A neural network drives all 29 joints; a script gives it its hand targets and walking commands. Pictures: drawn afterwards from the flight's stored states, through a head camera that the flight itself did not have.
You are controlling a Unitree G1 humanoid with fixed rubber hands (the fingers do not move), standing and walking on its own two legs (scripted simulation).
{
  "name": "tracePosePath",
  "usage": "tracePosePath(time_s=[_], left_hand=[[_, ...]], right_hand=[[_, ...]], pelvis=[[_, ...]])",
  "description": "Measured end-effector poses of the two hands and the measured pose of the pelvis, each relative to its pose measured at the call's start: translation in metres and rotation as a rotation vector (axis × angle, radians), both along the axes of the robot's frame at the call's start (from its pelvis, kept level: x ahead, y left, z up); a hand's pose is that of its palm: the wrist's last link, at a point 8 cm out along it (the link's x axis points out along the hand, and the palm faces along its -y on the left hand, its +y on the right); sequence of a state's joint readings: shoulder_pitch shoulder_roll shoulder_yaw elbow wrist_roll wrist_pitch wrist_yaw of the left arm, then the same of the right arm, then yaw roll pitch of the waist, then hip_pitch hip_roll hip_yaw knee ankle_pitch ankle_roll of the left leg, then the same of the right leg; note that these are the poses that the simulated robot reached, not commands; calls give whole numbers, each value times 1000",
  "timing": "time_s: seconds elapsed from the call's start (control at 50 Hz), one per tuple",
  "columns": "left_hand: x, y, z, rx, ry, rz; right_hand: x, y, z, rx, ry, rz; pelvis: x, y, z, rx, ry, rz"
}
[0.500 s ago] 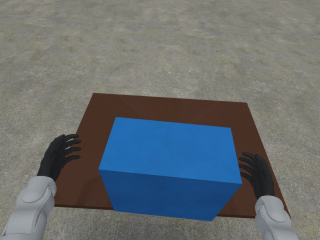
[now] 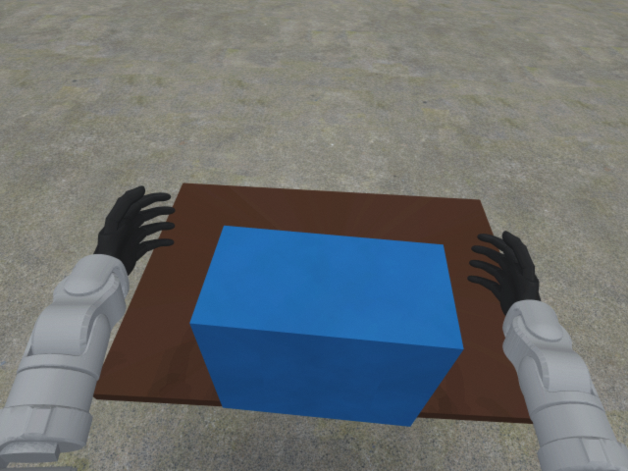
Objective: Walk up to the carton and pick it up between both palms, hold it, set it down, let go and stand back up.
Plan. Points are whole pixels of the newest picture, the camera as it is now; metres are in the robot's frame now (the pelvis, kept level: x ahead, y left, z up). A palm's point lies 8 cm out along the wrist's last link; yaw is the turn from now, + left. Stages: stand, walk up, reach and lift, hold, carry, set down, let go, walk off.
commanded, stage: reach and lift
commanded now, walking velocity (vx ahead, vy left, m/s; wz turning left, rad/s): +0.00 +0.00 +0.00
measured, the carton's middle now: (323, 333) +0.36 -0.01 -0.06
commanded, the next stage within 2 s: none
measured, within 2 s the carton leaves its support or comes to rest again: neither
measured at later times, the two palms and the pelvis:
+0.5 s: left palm (129, 249) +0.39 +0.24 +0.10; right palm (516, 290) +0.35 -0.26 +0.06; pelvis +0.01 -0.01 +0.00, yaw +0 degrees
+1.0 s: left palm (159, 293) +0.38 +0.23 +0.01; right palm (505, 334) +0.34 -0.28 -0.04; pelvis +0.00 -0.03 -0.03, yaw +0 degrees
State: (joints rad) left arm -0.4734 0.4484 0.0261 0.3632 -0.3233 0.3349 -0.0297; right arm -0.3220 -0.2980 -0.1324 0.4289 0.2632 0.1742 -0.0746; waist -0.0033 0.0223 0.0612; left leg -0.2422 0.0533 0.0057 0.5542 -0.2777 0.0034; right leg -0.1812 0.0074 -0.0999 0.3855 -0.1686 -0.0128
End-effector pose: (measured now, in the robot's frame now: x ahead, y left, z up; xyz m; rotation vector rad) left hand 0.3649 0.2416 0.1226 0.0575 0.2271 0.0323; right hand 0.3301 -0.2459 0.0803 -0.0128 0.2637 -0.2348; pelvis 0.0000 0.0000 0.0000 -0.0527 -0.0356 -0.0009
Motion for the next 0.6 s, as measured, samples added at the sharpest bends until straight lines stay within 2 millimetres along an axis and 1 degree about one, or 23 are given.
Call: tracePosePath(time_s=[0.12, 0.24, 0.38, 0.48, 0.6], left_hand=[[15, -6, 17, 0, -24, 2], [25, -10, 21, -2, -9, 2], [26, -4, 0, -7, 51, 22], [23, 0, -15, -17, 34, 36], [12, 5, -53, -32, 55, 81]], right_hand=[[17, -1, 9, 10, -3, 7], [25, -3, 10, 11, 8, 6], [25, -8, -4, 16, 54, -13], [22, -12, -13, 11, 46, -31], [9, -23, -44, 16, 98, -69]], pelvis=[[1, -2, 0, 3, 4, 0], [4, -4, 1, 5, 12, 0], [6, -5, 1, 6, 18, 0], [6, -5, 1, 6, 17, 0], [4, -6, 1, 13, 27, 2]])
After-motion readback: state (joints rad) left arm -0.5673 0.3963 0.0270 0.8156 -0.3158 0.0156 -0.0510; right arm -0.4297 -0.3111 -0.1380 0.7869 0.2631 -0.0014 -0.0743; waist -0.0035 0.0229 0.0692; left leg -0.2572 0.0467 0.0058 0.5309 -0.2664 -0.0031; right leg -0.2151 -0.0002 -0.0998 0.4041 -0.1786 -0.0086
